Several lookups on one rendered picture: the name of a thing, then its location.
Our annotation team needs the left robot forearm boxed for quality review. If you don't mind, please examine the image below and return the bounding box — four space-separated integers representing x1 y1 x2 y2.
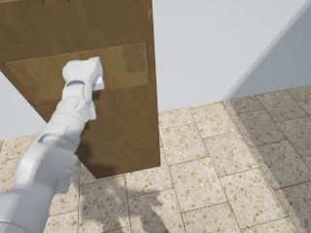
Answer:
14 77 93 183

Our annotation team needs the drawer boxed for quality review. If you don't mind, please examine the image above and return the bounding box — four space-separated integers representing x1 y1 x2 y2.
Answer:
5 42 150 102

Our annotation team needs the robot left hand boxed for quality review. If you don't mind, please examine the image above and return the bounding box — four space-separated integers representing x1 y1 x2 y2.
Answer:
62 56 103 120

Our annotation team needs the handle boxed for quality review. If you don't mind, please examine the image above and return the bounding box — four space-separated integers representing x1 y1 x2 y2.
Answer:
92 77 105 91

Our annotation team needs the cabinet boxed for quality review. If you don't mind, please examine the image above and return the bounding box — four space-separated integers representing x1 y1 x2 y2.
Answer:
0 0 161 180

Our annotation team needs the robot left upper arm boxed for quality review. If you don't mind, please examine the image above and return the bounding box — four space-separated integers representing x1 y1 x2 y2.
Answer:
0 142 78 233

